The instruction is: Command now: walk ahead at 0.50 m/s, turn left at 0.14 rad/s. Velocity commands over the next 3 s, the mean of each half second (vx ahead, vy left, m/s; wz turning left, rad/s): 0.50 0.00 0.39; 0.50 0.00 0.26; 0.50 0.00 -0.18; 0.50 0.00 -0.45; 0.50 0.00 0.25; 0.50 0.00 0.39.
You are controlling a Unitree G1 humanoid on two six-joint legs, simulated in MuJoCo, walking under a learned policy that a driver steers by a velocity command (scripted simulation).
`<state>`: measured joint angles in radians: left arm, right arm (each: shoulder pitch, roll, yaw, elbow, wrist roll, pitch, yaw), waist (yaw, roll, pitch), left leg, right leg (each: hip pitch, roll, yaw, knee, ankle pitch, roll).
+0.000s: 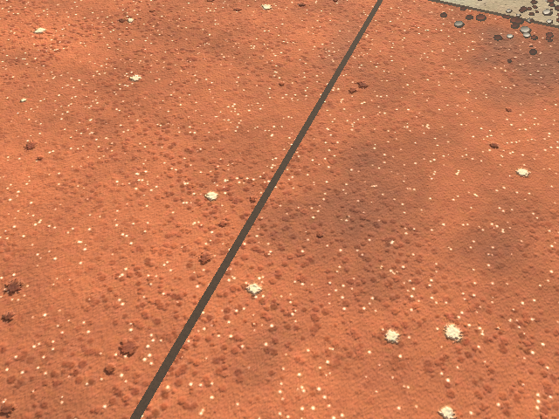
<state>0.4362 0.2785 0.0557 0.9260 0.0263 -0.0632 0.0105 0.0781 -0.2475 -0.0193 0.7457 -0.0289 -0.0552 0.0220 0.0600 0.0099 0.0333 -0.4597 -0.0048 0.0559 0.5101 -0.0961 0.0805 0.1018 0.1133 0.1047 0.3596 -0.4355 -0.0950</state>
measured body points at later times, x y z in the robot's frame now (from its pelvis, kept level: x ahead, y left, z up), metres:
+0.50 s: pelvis +0.27 +0.02 +0.01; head +0.30 +0.03 +0.46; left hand +0.45 +0.29 -0.07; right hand +0.29 -0.26 -0.11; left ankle +0.12 +0.09 -0.72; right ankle +0.43 -0.06 -0.71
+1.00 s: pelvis +0.51 +0.09 +0.01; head +0.53 +0.11 +0.46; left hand +0.35 +0.30 -0.13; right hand +0.80 -0.02 -0.08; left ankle +0.58 +0.23 -0.71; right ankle +0.43 -0.06 -0.72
